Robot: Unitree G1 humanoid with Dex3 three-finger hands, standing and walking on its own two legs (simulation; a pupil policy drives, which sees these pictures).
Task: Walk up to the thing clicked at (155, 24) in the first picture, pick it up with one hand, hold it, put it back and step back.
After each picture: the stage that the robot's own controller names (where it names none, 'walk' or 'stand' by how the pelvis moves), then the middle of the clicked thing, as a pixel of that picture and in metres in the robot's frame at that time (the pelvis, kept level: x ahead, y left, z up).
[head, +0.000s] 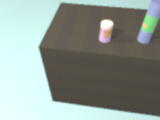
stand; (150, 22) +0.80 -0.34 +0.00
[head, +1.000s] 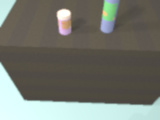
sink last; (110, 9) +0.78 -0.10 +0.04
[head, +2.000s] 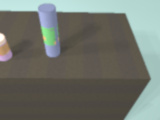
walk; (50, 33) +0.62 +0.19 +0.04
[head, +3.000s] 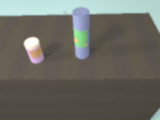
walk; (81, 35) +0.63 +0.06 +0.02
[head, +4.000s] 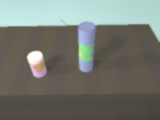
stand; (86, 49) +0.58 +0.02 +0.00
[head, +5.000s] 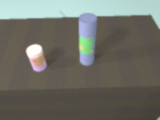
stand; (87, 41) +0.58 +0.02 +0.01
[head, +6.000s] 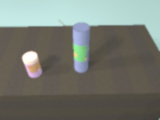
stand; (81, 49) +0.58 +0.04 +0.00
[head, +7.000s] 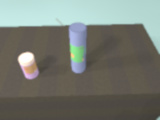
stand; (78, 50) +0.57 +0.05 +0.00
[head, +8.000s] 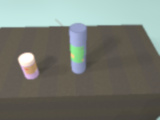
rise first; (78, 50) +0.57 +0.05 +0.00
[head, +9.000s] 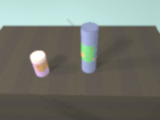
rise first; (89, 50) +0.57 +0.03 +0.01
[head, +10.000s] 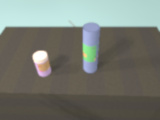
go down; (90, 50) +0.58 +0.03 +0.01
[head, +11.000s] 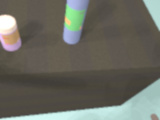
go down; (75, 15) +0.59 +0.01 +0.06
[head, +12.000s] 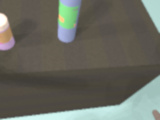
approach; (69, 12) +0.59 +0.02 +0.08
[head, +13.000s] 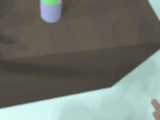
close in; out of the picture +0.61 +0.04 +0.12
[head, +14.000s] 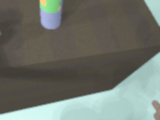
lift; out of the picture +0.60 +0.04 +0.11
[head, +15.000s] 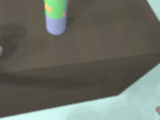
lift; (56, 0) +0.58 +0.04 +0.11
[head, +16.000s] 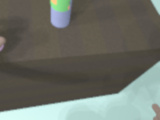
lift; out of the picture +0.61 +0.03 +0.12
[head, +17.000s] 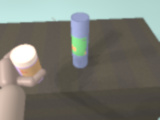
lift; (80, 42) +0.57 +0.03 +0.06
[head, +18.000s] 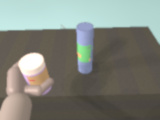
hold; (85, 50) +0.58 +0.02 +0.03
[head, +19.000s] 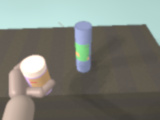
hold; (83, 49) +0.58 +0.03 +0.02
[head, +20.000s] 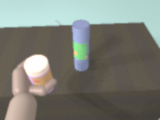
crouch; (81, 47) +0.58 +0.03 +0.02
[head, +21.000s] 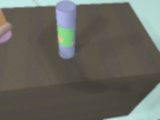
crouch; (66, 33) +0.59 +0.03 +0.03
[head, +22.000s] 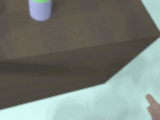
lower; out of the picture +0.61 +0.05 +0.12
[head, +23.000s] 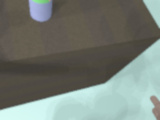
lower; out of the picture +0.61 +0.05 +0.12
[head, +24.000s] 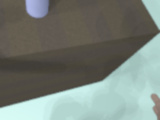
lower; out of the picture +0.61 +0.05 +0.13
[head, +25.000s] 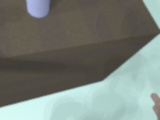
lower; out of the picture +0.61 +0.05 +0.13
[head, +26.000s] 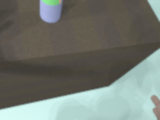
open; out of the picture +0.60 +0.04 +0.12
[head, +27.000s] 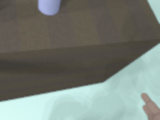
sink last; out of the picture +0.62 +0.04 +0.12
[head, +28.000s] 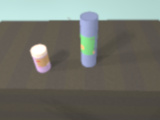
sink last; (88, 42) +0.58 +0.03 +0.06
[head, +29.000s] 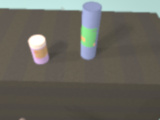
stand; (89, 33) +0.59 +0.02 +0.06
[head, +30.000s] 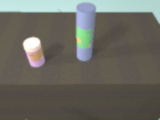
stand; (85, 34) +0.58 +0.03 +0.07
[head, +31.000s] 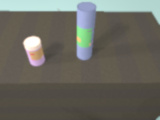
stand; (85, 34) +0.59 +0.03 +0.07
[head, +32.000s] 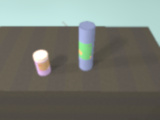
stand; (86, 48) +0.60 +0.02 +0.00
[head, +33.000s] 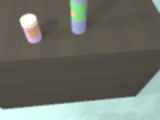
walk; (78, 8) +0.69 +0.04 +0.03
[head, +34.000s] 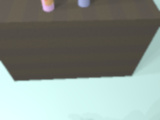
walk; out of the picture +0.96 +0.03 +0.04
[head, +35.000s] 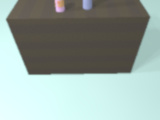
stand; out of the picture +1.22 +0.04 +0.02
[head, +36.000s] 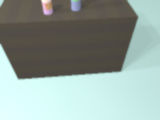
stand; out of the picture +1.19 +0.09 +0.00
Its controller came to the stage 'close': yes
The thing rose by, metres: 0.00
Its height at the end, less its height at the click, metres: +0.00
